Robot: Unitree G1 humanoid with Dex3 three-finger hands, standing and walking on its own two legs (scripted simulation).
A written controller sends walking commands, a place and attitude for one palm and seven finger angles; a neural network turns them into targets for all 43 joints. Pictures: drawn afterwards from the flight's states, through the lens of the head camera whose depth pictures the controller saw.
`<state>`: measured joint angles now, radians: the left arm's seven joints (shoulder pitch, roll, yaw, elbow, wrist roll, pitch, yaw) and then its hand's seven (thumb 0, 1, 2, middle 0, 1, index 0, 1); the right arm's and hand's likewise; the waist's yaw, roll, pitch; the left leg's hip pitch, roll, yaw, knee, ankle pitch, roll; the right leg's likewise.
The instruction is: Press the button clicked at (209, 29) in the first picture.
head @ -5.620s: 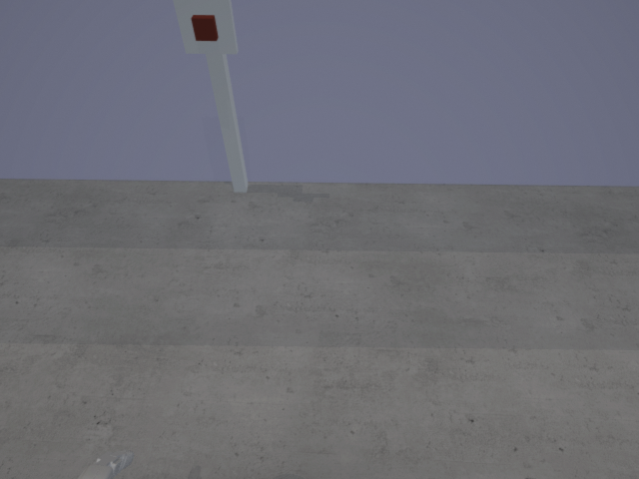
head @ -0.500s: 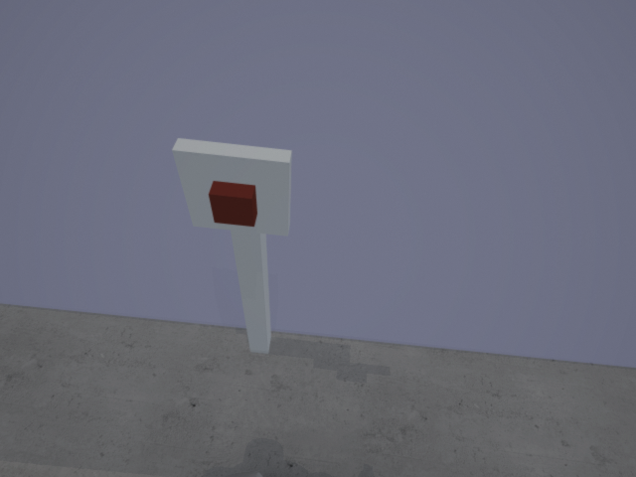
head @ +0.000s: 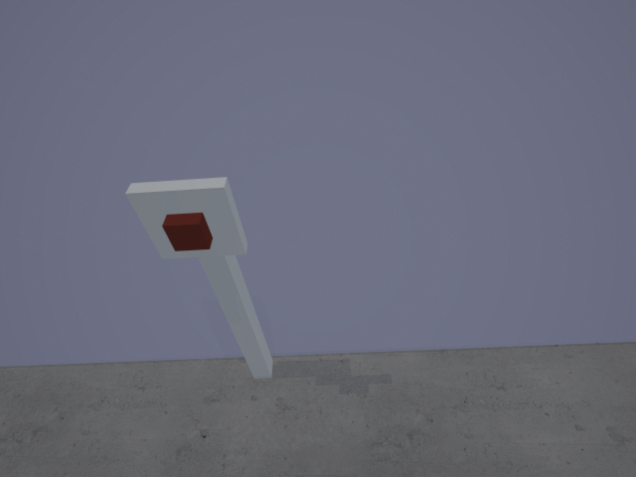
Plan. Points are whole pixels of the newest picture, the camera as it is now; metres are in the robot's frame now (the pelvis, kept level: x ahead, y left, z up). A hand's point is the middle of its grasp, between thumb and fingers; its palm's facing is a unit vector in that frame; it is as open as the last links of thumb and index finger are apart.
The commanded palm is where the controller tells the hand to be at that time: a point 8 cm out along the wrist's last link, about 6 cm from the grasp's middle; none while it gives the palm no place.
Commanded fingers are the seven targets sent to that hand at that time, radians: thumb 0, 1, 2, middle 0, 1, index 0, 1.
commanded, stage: come to a stop and stand still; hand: left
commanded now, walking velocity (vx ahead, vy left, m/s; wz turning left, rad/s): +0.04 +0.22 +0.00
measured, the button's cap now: (189, 230) +0.55 +0.29 -0.02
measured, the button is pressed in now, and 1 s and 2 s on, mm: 0 0 0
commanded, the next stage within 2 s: look again from close up in 0.80 s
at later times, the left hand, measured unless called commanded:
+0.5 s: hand out of the picture -0.05 +0.24 -0.20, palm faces +0.13 -0.97 -0.18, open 7.4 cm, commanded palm none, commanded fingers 0.00 0.90 0.90 -0.20 -0.30 -0.20 -0.30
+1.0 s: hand out of the picture -0.02 +0.25 -0.19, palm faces +0.02 -0.98 -0.20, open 7.4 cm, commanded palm none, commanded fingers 0.00 0.90 0.90 -0.20 -0.30 -0.20 -0.30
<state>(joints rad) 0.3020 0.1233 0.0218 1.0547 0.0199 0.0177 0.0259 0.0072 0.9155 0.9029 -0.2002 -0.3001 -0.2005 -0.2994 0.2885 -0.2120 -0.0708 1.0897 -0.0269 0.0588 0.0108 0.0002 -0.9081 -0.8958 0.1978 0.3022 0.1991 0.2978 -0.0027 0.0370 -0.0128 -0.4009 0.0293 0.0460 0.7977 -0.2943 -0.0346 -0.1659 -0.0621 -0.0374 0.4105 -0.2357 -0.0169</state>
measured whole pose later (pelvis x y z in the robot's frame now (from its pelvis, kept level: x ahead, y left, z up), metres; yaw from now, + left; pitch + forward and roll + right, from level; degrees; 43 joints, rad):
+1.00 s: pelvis -0.03 +0.07 -0.01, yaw +2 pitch -1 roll +0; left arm 0.25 0.16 -0.01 1.11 0.01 -0.01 0.04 0.01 0.91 0.90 -0.20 -0.30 -0.20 -0.30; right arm 0.31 -0.17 0.00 1.11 -0.02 -0.01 -0.01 0.00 -0.91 -0.90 0.20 0.30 0.20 0.30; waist -0.02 0.01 0.05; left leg -0.19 0.01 0.10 0.48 -0.27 0.03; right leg -0.21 -0.05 -0.07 0.47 -0.23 0.02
